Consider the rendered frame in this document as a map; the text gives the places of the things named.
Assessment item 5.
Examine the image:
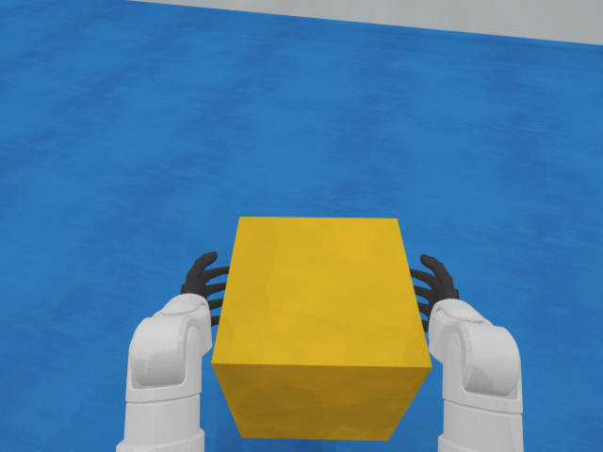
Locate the robot left forearm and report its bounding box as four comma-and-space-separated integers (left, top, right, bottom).
116, 294, 212, 452

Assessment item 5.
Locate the robot right hand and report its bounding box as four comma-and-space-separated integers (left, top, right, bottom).
409, 254, 459, 332

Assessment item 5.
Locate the robot right forearm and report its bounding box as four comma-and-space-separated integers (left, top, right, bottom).
428, 299, 524, 452

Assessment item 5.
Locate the robot left hand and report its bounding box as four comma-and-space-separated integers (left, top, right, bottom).
181, 251, 230, 327

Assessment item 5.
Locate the carton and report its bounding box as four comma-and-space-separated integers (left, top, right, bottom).
211, 217, 432, 441

